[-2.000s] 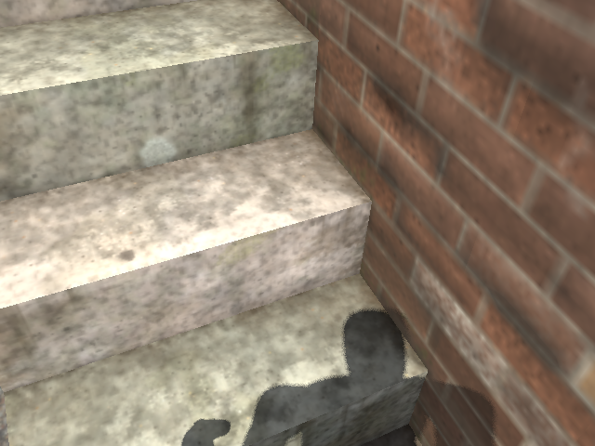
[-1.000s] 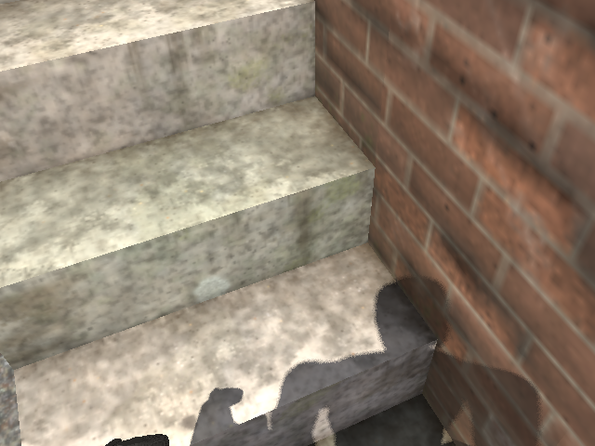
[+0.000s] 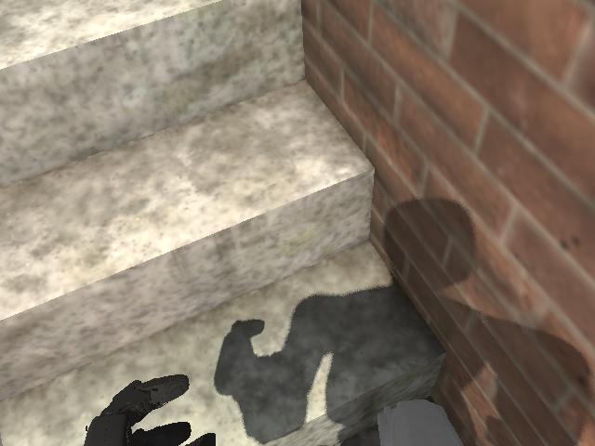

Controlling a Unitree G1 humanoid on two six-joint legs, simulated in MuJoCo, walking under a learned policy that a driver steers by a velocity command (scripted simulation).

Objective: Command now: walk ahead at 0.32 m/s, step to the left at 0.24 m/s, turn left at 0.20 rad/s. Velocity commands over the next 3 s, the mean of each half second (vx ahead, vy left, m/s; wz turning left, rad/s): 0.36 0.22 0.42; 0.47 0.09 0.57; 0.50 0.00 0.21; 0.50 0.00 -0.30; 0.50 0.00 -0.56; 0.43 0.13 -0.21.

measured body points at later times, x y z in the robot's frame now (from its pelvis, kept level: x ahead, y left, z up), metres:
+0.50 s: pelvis +0.17 +0.02 +0.19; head +0.20 -0.02 +0.64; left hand +0.18 +0.30 +0.10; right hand +0.39 -0.17 +0.08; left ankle +0.19 +0.18 -0.33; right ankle +0.20 -0.15 -0.54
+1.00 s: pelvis +0.33 +0.16 +0.25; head +0.34 +0.22 +0.69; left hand +0.50 +0.43 +0.20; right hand +0.38 -0.09 +0.13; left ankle +0.16 +0.22 -0.50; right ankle +0.46 +0.09 -0.17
